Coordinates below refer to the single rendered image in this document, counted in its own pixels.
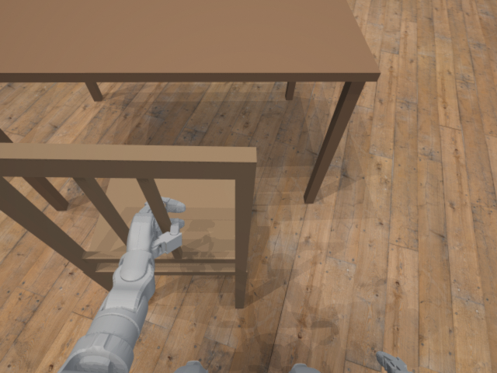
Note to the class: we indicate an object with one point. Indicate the robot left forearm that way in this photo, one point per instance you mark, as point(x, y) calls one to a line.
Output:
point(108, 345)

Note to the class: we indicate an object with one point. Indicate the robot shin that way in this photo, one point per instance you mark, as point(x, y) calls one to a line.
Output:
point(299, 365)
point(194, 363)

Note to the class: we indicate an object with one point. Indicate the chair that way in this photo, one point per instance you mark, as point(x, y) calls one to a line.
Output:
point(215, 183)

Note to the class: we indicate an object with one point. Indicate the left robot shin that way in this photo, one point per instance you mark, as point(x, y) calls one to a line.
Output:
point(194, 363)

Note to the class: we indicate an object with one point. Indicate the right robot hand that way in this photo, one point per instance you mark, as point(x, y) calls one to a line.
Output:
point(391, 364)

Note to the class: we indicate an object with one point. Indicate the table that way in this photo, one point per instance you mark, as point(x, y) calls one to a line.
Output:
point(94, 41)

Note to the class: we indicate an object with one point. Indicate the right robot shin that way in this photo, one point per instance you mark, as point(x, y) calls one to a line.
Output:
point(299, 365)

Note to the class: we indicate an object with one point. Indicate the left robot hand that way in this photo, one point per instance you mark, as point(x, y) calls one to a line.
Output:
point(145, 234)

